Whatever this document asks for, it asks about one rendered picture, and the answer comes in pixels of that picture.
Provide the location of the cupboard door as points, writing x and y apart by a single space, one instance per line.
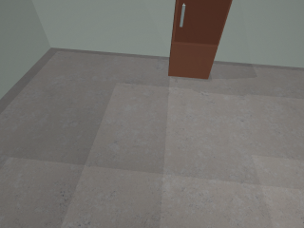
202 21

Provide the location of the handle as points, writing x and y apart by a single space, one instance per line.
182 15

